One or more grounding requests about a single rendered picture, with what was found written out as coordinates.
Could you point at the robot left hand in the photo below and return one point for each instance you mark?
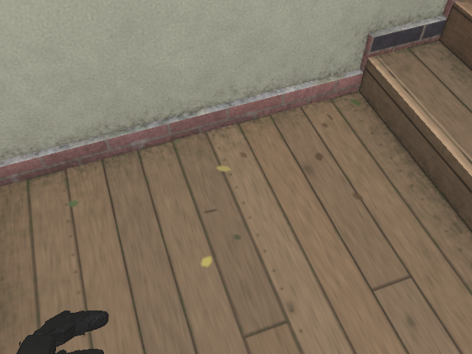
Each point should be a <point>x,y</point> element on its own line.
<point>60,329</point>

